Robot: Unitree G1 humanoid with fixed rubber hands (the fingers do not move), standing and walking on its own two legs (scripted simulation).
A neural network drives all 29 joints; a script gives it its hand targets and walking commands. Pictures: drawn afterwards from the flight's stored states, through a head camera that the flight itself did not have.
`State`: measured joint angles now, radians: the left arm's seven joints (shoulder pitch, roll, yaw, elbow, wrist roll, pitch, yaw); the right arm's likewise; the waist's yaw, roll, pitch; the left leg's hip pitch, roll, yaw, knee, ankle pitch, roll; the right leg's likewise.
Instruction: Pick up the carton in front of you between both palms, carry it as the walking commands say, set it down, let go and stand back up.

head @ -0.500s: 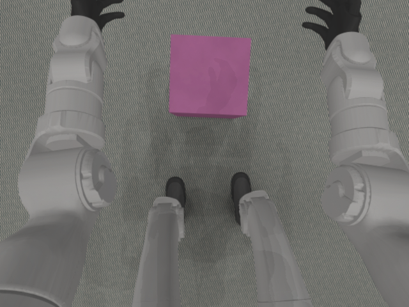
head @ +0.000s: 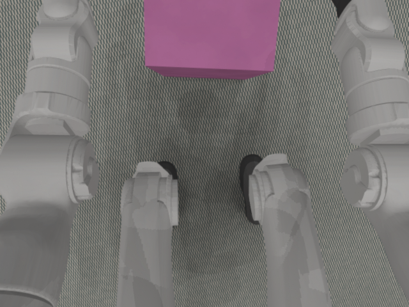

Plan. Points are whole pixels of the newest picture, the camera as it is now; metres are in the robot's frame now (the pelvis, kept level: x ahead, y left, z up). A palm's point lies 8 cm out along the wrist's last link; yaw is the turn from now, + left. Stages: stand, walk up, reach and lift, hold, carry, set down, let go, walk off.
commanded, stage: reach and lift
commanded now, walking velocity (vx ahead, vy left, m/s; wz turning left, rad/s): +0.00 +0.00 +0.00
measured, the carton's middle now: (208, 22) +0.56 -0.01 -0.32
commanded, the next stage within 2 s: none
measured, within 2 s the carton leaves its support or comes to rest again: leaves its support in 1.20 s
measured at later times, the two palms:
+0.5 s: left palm (106, 2) +0.57 +0.17 -0.25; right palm (311, 12) +0.55 -0.19 -0.25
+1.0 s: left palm (121, 5) +0.57 +0.14 -0.25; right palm (297, 15) +0.54 -0.16 -0.25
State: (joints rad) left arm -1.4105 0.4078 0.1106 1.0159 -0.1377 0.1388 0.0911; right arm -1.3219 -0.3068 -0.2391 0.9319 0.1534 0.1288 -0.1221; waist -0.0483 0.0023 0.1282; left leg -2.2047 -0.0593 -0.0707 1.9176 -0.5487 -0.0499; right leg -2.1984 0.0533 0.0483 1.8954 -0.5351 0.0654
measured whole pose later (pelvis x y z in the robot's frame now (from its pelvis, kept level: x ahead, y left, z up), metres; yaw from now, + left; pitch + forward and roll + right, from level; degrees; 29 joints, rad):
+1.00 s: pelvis -0.01 +0.00 -0.08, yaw +0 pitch +35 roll -2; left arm -1.66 0.36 0.13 1.20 -0.06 0.14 0.08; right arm -1.55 -0.25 -0.31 1.06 0.05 0.14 -0.11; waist -0.04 0.00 0.46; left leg -2.23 -0.05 -0.06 2.22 -0.60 -0.04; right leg -2.22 0.04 0.04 2.19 -0.58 0.07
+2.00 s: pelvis +0.00 +0.00 +0.09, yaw +2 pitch +41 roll -1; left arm -0.99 0.00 0.43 0.67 0.22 0.42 0.04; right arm -0.94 0.04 -0.48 0.59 -0.22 0.43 -0.05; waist -0.02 0.01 -0.19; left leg -1.84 -0.11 -0.11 1.61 -0.49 -0.07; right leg -1.84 0.10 0.10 1.60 -0.49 0.08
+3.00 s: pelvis +0.09 +0.00 +0.33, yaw +2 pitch +1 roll +0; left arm -0.25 -0.15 0.26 0.39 0.24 0.55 0.02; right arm -0.25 0.15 -0.25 0.39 -0.24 0.55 -0.02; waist -0.01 0.00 -0.10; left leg -0.26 -0.04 -0.15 0.48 -0.24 -0.02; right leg -0.27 0.04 0.14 0.48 -0.24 0.02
